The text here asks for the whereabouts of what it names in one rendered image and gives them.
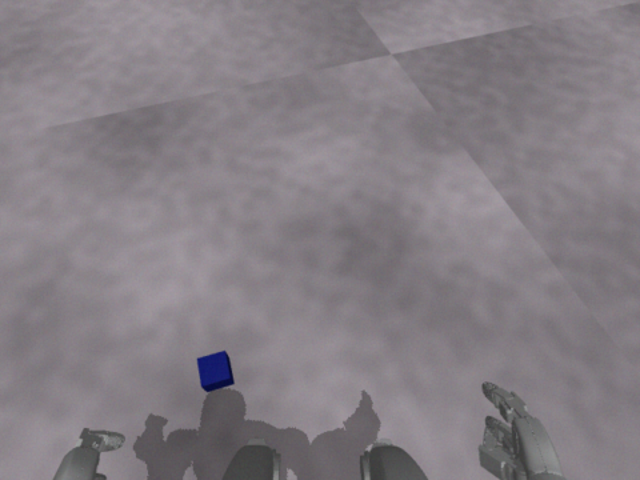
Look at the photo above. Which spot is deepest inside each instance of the cube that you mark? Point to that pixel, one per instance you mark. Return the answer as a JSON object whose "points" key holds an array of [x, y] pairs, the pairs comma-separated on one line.
{"points": [[215, 371]]}

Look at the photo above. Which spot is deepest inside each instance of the right robot hand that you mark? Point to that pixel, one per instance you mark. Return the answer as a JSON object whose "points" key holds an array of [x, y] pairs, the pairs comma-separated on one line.
{"points": [[527, 449]]}

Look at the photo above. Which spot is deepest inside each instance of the left robot hand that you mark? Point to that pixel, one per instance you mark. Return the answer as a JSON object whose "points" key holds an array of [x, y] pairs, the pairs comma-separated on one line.
{"points": [[81, 463]]}

